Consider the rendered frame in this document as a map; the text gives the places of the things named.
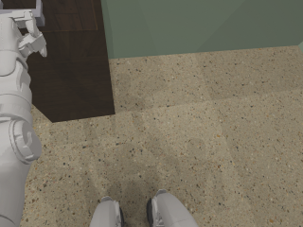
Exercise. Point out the drawer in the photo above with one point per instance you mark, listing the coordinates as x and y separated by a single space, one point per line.
59 14

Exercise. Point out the robot left thigh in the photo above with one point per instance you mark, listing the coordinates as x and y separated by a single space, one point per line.
107 214

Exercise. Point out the handle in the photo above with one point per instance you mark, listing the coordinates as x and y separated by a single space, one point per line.
38 12

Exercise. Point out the left robot hand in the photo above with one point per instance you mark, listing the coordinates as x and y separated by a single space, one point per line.
11 38

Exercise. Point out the left robot upper arm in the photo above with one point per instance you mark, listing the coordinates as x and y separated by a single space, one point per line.
19 147

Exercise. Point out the right robot shin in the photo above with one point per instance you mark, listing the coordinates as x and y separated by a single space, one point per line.
155 222

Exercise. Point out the left robot forearm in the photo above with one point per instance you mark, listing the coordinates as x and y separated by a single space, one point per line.
15 94

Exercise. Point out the cabinet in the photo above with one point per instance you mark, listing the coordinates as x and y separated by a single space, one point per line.
73 81

